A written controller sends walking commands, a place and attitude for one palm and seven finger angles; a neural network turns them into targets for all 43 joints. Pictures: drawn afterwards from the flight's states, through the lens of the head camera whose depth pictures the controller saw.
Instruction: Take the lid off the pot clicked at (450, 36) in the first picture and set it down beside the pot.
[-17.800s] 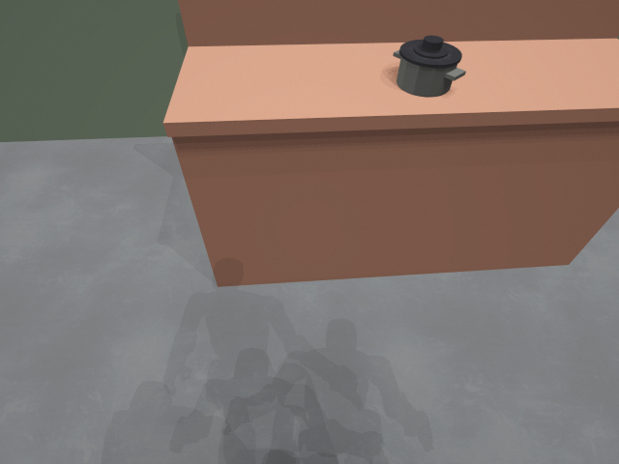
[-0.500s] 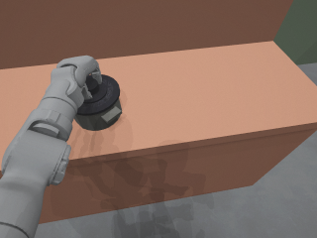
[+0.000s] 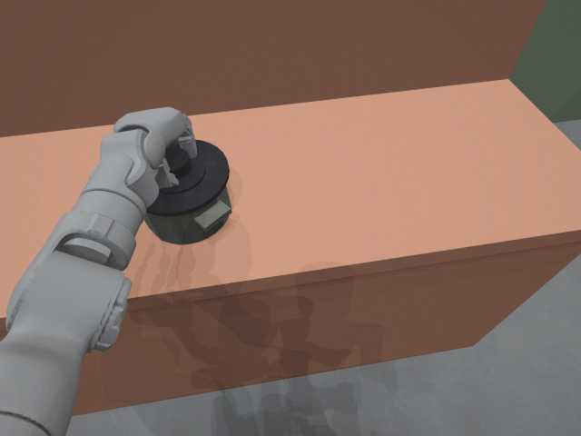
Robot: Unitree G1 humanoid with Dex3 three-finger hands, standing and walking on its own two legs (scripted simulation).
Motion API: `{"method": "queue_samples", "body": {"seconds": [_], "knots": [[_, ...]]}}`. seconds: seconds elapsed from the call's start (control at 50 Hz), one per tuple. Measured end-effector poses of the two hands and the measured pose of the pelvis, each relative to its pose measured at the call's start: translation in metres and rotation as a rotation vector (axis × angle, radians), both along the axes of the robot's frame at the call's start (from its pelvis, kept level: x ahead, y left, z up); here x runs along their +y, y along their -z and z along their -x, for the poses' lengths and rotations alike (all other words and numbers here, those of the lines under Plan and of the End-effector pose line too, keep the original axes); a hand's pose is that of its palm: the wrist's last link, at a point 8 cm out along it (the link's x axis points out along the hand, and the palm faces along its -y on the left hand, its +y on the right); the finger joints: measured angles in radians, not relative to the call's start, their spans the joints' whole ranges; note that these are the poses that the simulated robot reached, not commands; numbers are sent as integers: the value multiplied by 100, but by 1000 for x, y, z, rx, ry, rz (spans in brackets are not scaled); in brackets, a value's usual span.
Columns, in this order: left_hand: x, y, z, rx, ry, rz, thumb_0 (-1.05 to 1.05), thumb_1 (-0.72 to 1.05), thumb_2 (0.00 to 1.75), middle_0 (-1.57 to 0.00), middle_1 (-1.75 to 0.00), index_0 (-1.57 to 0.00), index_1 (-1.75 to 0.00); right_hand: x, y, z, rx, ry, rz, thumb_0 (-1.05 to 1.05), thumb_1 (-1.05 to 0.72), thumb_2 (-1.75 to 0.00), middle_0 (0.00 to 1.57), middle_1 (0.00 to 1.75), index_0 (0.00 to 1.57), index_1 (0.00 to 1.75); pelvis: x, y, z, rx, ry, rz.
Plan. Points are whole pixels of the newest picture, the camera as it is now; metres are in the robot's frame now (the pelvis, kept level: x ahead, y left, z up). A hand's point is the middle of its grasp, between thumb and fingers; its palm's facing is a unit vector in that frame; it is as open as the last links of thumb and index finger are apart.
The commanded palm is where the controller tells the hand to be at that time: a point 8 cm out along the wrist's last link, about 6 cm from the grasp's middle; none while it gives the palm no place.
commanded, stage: lift the lid straight up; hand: left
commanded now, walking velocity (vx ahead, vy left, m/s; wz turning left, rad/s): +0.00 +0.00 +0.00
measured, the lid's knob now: (174, 163) +0.50 +0.16 +0.10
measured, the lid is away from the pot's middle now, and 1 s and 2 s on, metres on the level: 0.00 0.01 0.01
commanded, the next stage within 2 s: move the lid sideways beside the pot in 1.72 s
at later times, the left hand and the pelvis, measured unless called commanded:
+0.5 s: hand (156, 141) +0.47 +0.16 +0.17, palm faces -0.30 -0.09 -0.95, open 8.4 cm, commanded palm +0.47 +0.17 +0.23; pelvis +0.00 -0.01 +0.00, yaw +0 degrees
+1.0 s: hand (145, 114) +0.48 +0.16 +0.20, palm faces -0.29 -0.09 -0.95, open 8.4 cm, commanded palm +0.47 +0.16 +0.27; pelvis -0.01 +0.00 +0.00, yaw +1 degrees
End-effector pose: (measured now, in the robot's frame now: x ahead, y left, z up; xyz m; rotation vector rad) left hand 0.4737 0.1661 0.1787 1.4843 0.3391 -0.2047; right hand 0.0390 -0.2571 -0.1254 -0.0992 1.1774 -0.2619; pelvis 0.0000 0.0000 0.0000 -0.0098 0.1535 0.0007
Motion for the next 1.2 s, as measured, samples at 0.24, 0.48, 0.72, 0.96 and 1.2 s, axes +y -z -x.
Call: {"method": "queue_samples", "body": {"seconds": [0.24,0.48,0.72,0.96,1.2], "knots": [[1,-22,1,-26,-43,-8,-3,15,85,-77,-105,-58,-94,-2,-5,-24,-70,-37,0,1,-90,-90,20,30,20,29,-3,-1,3,-12,-7,-4],[-4,-45,4,-39,-42,-11,-4,15,85,-77,-105,-58,-94,-8,-7,-27,-80,-47,6,1,-90,-90,20,30,20,29,-7,-2,3,-31,-8,-5],[2,-64,5,-50,-52,-21,-4,15,85,-77,-105,-58,-94,-9,-10,-24,-88,-50,17,1,-90,-90,20,30,20,29,-8,-3,6,-42,-12,-5],[-2,-80,-2,-44,-52,-9,-4,15,85,-78,-105,-58,-94,-6,-10,-17,-80,-48,24,1,-90,-90,20,30,20,29,-4,-3,7,-35,-11,-4],[0,-95,-12,-40,-89,-7,-4,15,85,-78,-105,-58,-94,-2,-8,-6,-47,-36,21,1,-90,-90,20,30,20,29,0,-4,5,-20,-6,-4]]}}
